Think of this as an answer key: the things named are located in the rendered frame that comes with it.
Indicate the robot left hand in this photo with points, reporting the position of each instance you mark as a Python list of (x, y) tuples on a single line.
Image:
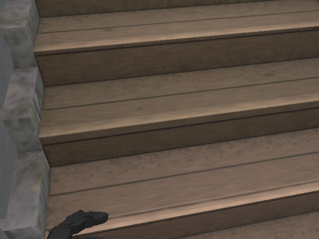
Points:
[(76, 222)]

